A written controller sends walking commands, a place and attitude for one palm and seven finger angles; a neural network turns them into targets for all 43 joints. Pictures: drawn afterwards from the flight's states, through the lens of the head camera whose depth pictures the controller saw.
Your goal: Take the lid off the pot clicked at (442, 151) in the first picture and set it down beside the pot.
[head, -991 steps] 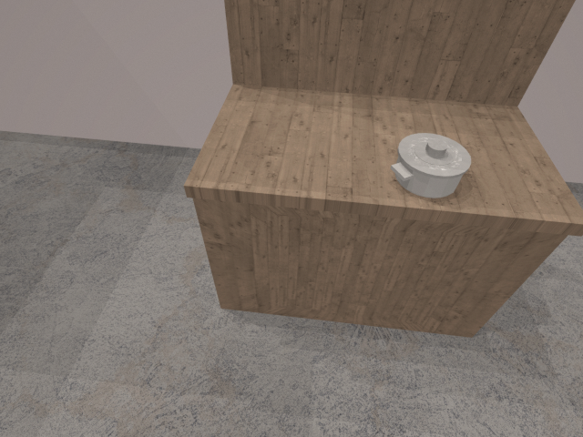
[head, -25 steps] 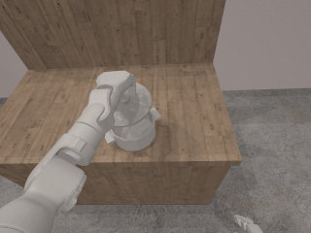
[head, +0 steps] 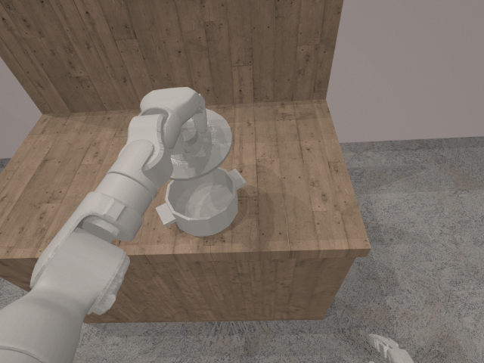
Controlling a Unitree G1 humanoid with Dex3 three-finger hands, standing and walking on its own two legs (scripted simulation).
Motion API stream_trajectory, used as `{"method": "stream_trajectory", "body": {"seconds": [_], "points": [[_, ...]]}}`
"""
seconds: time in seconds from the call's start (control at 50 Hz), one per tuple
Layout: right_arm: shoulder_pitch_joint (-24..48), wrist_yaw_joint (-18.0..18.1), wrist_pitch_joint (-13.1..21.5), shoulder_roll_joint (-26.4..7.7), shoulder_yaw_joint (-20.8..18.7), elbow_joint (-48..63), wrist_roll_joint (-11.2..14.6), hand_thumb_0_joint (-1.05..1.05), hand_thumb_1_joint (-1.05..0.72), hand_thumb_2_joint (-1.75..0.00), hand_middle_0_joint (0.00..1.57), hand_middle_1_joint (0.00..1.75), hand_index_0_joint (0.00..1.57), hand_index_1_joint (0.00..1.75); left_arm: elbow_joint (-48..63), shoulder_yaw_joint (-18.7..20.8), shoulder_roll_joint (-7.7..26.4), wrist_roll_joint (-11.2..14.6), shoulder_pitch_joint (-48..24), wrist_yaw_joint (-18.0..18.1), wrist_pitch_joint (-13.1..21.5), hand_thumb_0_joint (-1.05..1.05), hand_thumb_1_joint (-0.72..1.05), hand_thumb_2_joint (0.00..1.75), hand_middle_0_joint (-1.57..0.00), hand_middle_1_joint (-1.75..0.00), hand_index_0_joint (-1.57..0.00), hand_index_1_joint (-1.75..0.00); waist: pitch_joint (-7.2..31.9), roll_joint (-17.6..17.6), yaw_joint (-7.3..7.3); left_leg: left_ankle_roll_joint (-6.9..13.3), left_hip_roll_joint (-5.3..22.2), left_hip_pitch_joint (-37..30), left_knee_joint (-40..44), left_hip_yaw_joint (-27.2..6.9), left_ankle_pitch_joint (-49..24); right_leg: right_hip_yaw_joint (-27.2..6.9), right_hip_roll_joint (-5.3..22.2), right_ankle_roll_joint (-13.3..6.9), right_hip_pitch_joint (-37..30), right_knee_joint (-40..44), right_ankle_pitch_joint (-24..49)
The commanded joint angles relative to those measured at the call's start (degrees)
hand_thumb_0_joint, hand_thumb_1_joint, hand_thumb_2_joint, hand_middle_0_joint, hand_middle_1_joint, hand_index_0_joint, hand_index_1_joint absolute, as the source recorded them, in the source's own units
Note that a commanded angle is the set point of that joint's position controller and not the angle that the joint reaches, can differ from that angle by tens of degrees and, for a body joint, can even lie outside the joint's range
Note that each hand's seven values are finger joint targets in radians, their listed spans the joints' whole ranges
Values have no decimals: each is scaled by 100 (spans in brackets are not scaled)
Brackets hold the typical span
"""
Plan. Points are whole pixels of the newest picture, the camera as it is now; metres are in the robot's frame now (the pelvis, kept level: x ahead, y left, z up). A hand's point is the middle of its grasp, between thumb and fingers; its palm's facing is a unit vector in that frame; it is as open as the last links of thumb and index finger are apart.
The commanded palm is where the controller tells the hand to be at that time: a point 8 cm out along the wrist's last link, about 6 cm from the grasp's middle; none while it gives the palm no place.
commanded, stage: lift the lid straight up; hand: left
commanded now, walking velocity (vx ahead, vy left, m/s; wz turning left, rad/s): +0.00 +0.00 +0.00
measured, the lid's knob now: (185, 134) +0.48 +0.12 +0.12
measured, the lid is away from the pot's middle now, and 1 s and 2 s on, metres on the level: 0.01 0.08 0.20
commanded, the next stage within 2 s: move the lid sideways beside the pot in 0.34 s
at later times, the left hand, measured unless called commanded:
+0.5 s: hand (174, 132) +0.44 +0.12 +0.16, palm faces -0.23 -0.05 -0.97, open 7.2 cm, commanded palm +0.43 +0.13 +0.22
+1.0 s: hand (138, 132) +0.46 +0.19 +0.15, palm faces -0.27 -0.05 -0.96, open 7.2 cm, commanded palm +0.44 +0.19 +0.22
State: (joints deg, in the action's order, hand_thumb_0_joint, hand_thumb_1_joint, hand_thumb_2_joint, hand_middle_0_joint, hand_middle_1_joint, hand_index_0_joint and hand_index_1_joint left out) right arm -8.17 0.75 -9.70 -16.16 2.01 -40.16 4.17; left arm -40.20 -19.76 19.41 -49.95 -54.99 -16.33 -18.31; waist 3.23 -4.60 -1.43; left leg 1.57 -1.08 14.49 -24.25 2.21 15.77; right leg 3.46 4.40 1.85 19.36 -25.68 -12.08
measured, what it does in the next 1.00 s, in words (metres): stands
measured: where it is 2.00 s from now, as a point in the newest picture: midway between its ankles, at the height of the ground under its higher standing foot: outside the picture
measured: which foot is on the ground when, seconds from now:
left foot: down 0.00-1.00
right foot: down 0.00-1.00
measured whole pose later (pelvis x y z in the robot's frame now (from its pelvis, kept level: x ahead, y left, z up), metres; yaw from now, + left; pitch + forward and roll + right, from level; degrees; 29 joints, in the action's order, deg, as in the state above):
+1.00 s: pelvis +0.00 +0.01 +0.00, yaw +0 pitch +6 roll +0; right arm -9.9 1.2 -9.1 -17.1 2.0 -39.1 4.8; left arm -39.4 -14.8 28.6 -50.4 -54.1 -22.3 -12.8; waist 1.6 -3.8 -1.8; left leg 2.1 -1.2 13.8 -23.4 2.1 15.5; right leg 3.5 4.4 2.3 17.9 -23.2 -10.9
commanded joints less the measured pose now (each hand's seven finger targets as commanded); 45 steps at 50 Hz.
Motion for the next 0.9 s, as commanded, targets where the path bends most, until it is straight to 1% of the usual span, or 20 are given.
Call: {"method": "stream_trajectory", "body": {"seconds": [0.0, 0.06, 0.08, 0.16, 0.18, 0.22, 0.26, 0.3, 0.32, 0.4, 0.46, 0.54, 0.58, 0.66, 0.68, 0.72, 0.76, 0.8, 0.86, 0.88], "points": [[658, 5, 227, -571, -175, 827, 39, 0, -90, -90, 20, 30, 20, 30, 1433, 641, 1241, -193, -3247, 219, -69, 0, 72, 83, -89, -106, -90, -107, 2457, 648, 38, 132, -82, -685, 52, -262, -2474, -27, -290, -443, -1433, -100, 2453], [711, -37, 260, -541, -196, 886, 46, 0, -90, -90, 20, 30, 20, 30, 1741, 411, 970, -146, -3304, 143, -131, 0, 72, 83, -89, -106, -90, -107, 2550, 590, -2, 129, -74, -852, -18, -328, -2759, -14, -300, -453, -1390, -107, 2501], [676, -36, 259, -562, -197, 865, 33, 0, -90, -90, 20, 30, 20, 30, 1632, 611, 1191, -165, -3208, 146, -168, 0, 72, 83, -89, -106, -90, -107, 2546, 678, 41, 130, -72, -841, -12, -319, -2659, -12, -310, -444, -1428, -109, 2466], [760, -16, 238, -568, -151, 833, 56, 0, -90, -90, 20, 30, 20, 30, 1331, 405, 952, -122, -3277, 67, -263, 0, 72, 83, -89, -106, -90, -107, 2192, 708, -5, 107, -96, -671, 81, -294, -2218, 24, -308, -464, -1216, -51, 2099], [727, -4, 231, -576, -133, 778, 49, 0, -90, -90, 20, 30, 20, 30, 1190, 524, 1120, -157, -3321, 71, -270, 0, 72, 83, -89, -106, -90, -107, 2136, 806, 9, 104, -92, -629, 102, -295, -2119, 37, -315, -458, -1220, -58, 2033], [773, 18, 244, -562, -124, 851, 31, 0, -90, -90, 20, 30, 20, 30, 1408, 630, 1266, -177, -3411, 49, -220, 0, 72, 83, -89, -106, -90, -107, 2385, 709, 68, 117, -105, -687, 113, -276, -2162, -19, -284, -455, -1396, -67, 2142], [822, 17, 241, -530, -128, 888, 37, 0, -90, -90, 20, 30, 20, 30, 1347, 390, 965, -161, -3355, -2, -196, 0, 72, 83, -89, -106, -90, -107, 2299, 801, 5, 118, -103, -671, 92, -282, -2211, -4, -287, -460, -1333, -49, 2135], [778, 33, 204, -558, -102, 795, 43, 0, -90, -90, 20, 30, 20, 30, 1067, 446, 1071, -198, -3460, -9, -205, 0, 72, 83, -89, -106, -90, -107, 2069, 799, -24, 93, -83, -588, 138, -262, -1965, 24, -299, -451, -1177, -22, 1930], [765, 45, 219, -551, -111, 823, 33, 0, -90, -90, 20, 30, 20, 30, 1223, 569, 1209, -176, -3610, 9, -176, 0, 72, 83, -89, -106, -90, -107, 2230, 813, 14, 116, -104, -620, 145, -267, -1924, -15, -287, -445, -1292, -12, 1932], [733, 97, 229, -535, -95, 782, 25, 0, -90, -90, 20, 30, 20, 30, 942, 490, 1132, -204, -3720, 8, -96, 0, 72, 83, -89, -106, -90, -107, 2183, 740, -36, 113, -102, -625, 167, -257, -1814, -3, -290, -451, -1176, 5, 1762], [696, 128, 261, -567, -99, 826, 1, 0, -90, -90, 20, 30, 20, 30, 1021, 781, 1481, -213, -3691, 36, 9, 0, 72, 83, -89, -106, -90, -107, 2411, 716, 25, 126, -107, -645, 155, -280, -1979, -47, -272, -463, -1357, -7, 1919], [607, 136, 224, -582, -102, 735, 37, 0, -90, -90, 20, 30, 20, 30, 495, 650, 1343, -247, -3613, 12, 31, 0, 72, 83, -89, -106, -90, -107, 2080, 811, -29, 133, -90, -496, 211, -230, -1702, -15, -281, -438, -1154, 54, 1680], [588, 161, 257, -609, -119, 806, 13, 0, -90, -90, 20, 30, 20, 30, 759, 921, 1725, -250, -3740, -8, 138, 0, 72, 83, -89, -106, -90, -107, 2379, 757, 6, 175, -114, -574, 177, -247, -1844, -76, -260, -443, -1374, 35, 1868], [510, 171, 290, -623, -150, 882, 23, 0, -90, -90, 20, 30, 20, 30, 1010, 1018, 1924, -278, -3585, -91, 306, 0, 72, 83, -89, -106, -90, -107, 2535, 649, 14, 197, -95, -668, 148, -252, -2214, -79, -254, -450, -1537, 45, 2198], [496, 155, 289, -624, -149, 865, 37, 0, -90, -90, 20, 30, 20, 30, 744, 908, 1771, -276, -3342, -116, 301, 0, 72, 83, -89, -106, -90, -107, 2359, 696, -5, 190, -97, -626, 143, -252, -2162, -50, -274, -442, -1439, 54, 2119], [382, 145, 272, -689, -167, 825, 59, 0, -90, -90, 20, 30, 20, 30, 677, 1078, 1984, -231, -3239, -150, 335, 0, 72, 83, -89, -106, -90, -107, 2244, 815, -2, 212, -87, -578, 151, -232, -2074, -43, -284, -431, -1409, 111, 2094], [393, 155, 280, -698, -185, 871, 60, 0, -90, -90, 20, 30, 20, 30, 870, 1048, 1994, -194, -3348, -214, 397, 0, 72, 83, -89, -106, -90, -107, 2281, 748, -40, 234, -99, -612, 134, -234, -2179, -47, -275, -442, -1418, 120, 2183], [370, 141, 316, -699, -206, 918, 40, 0, -90, -90, 20, 30, 20, 30, 1425, 1280, 2364, -242, -3500, -222, 513, 0, 72, 83, -89, -106, -90, -107, 2631, 451, 26, 240, -82, -888, 96, -300, -2531, -67, -275, -455, -1565, 72, 2365], [287, 106, 316, -714, -213, 882, 68, 0, -90, -90, 20, 30, 20, 30, 1129, 1031, 2032, -174, -3105, -300, 519, 0, 72, 83, -89, -106, -90, -107, 2334, 448, -56, 216, -59, -888, 42, -310, -2786, -16, -306, -454, -1311, 125, 2366], [236, 97, 298, -747, -224, 839, 71, 0, -90, -90, 20, 30, 20, 30, 1172, 1291, 2356, -174, -3103, -287, 542, 0, 72, 83, -89, -106, -90, -107, 2390, 528, -18, 219, -41, -912, 40, -299, -2753, -25, -318, -438, -1382, 108, 2379]]}}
